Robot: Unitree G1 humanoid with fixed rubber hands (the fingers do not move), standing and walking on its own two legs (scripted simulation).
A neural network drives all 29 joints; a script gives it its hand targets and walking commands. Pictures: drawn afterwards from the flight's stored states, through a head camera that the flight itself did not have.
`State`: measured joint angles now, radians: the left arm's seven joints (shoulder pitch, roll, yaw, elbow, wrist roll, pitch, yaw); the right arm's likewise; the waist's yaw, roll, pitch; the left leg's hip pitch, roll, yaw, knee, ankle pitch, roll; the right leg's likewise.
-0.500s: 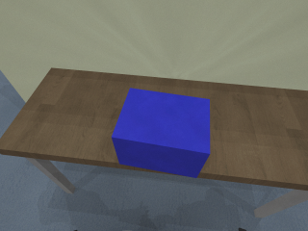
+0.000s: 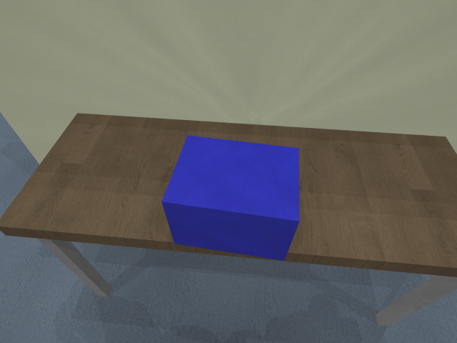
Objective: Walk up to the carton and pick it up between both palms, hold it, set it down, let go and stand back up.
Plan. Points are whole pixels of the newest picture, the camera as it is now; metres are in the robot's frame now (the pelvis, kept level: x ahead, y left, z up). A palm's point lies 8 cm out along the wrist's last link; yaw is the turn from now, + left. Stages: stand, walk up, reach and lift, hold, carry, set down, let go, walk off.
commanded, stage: walk up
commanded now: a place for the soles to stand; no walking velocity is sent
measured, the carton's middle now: (235, 196) +0.43 +0.01 -0.05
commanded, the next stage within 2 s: none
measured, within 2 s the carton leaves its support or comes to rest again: neither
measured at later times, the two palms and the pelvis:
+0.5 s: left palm out of the picture +0.05 +0.23 -0.14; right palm out of the picture +0.05 -0.24 -0.14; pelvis +0.04 +0.00 +0.00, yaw -1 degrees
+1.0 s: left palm out of the picture +0.04 +0.23 -0.14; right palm out of the picture +0.03 -0.24 -0.14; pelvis +0.03 +0.00 +0.00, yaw -1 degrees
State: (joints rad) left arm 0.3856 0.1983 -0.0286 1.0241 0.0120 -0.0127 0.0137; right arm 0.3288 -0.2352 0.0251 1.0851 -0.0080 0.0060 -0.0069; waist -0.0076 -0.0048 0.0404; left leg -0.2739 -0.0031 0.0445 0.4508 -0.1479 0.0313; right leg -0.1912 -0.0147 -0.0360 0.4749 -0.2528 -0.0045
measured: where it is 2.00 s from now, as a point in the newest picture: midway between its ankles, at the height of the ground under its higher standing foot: outside the picture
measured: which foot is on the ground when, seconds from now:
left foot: down 0.00-1.00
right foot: down 0.00-1.00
